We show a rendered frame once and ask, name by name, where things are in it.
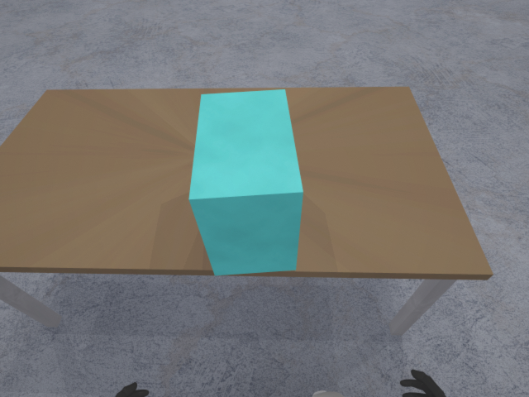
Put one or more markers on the carton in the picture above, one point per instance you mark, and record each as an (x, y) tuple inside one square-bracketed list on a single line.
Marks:
[(246, 191)]

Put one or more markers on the robot right hand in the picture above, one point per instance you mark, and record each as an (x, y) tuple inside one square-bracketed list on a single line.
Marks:
[(422, 382)]

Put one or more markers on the table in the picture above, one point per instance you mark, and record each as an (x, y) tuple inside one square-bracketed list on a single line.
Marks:
[(97, 181)]

